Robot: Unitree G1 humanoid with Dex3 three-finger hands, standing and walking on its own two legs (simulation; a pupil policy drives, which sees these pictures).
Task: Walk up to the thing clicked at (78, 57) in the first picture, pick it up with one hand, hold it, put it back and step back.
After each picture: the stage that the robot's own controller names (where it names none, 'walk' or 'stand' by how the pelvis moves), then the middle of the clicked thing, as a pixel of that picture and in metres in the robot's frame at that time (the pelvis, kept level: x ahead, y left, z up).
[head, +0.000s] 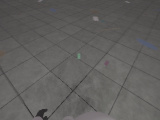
stand; (78, 56) +1.28 +0.18 -0.72
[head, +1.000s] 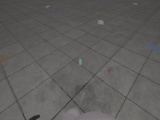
walk; (80, 61) +1.17 +0.21 -0.72
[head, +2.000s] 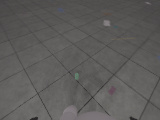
walk; (76, 76) +0.73 +0.19 -0.71
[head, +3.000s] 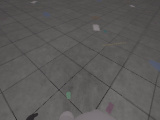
walk; (68, 95) +0.44 +0.20 -0.70
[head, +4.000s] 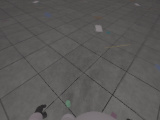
stand; (68, 103) +0.32 +0.20 -0.72
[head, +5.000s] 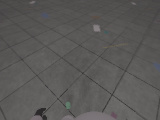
stand; (68, 105) +0.30 +0.20 -0.72
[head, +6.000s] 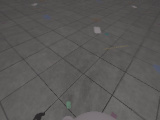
stand; (68, 104) +0.32 +0.19 -0.73
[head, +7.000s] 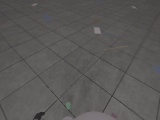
stand; (68, 105) +0.32 +0.19 -0.73
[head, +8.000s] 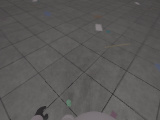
go down; (68, 103) +0.32 +0.19 -0.72
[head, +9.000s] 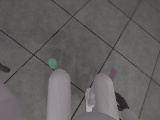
go down; (52, 63) +0.39 +0.25 -0.29
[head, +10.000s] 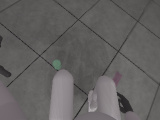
approach; (57, 64) +0.38 +0.25 -0.30
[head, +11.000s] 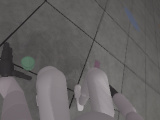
close in; (28, 63) +0.35 +0.29 -0.21
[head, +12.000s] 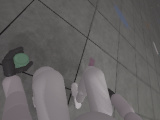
close; (21, 62) +0.36 +0.29 -0.21
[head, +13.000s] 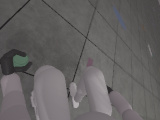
lift; (20, 62) +0.35 +0.29 -0.22
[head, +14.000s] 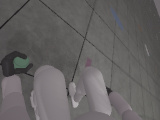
lift; (21, 63) +0.35 +0.29 -0.22
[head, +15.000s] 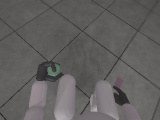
lift; (54, 72) +0.30 +0.23 -0.05
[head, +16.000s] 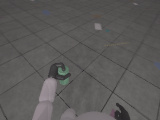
hold; (63, 75) +0.33 +0.17 +0.04
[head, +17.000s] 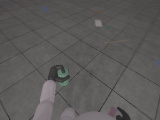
hold; (63, 77) +0.32 +0.17 +0.01
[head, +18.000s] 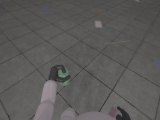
hold; (64, 76) +0.32 +0.17 +0.01
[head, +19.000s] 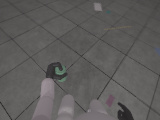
crouch; (61, 73) +0.35 +0.18 -0.05
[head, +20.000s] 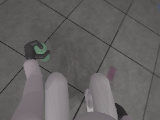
lower; (42, 52) +0.45 +0.27 -0.10
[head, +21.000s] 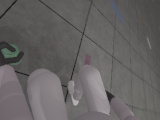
lower; (12, 55) +0.41 +0.30 -0.22
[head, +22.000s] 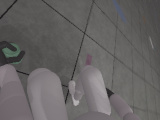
lower; (13, 54) +0.40 +0.31 -0.22
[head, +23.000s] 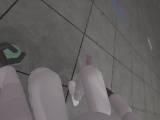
lower; (14, 55) +0.40 +0.31 -0.22
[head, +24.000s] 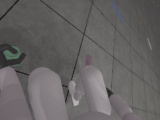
lower; (14, 56) +0.39 +0.31 -0.22
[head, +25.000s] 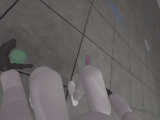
open; (17, 59) +0.38 +0.29 -0.22
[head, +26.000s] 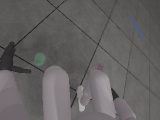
stand; (39, 59) +0.39 +0.27 -0.24
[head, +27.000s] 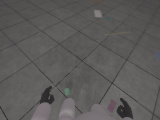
stand; (67, 91) +0.37 +0.19 -0.60
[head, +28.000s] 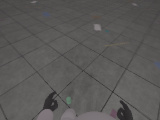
stand; (68, 100) +0.37 +0.19 -0.67
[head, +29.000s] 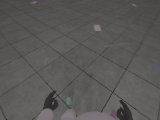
stand; (68, 100) +0.36 +0.19 -0.67
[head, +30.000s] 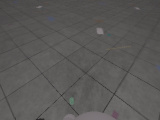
stand; (71, 101) +0.39 +0.18 -0.72
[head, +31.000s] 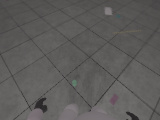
walk; (74, 83) +0.46 +0.16 -0.69
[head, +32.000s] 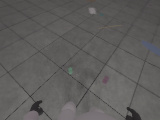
walk; (70, 70) +0.70 +0.23 -0.70
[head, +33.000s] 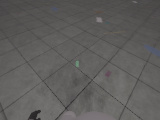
stand; (77, 63) +1.01 +0.20 -0.70
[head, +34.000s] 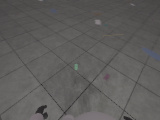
stand; (76, 66) +0.97 +0.19 -0.72
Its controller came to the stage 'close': yes
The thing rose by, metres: 0.72
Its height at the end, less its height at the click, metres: +0.00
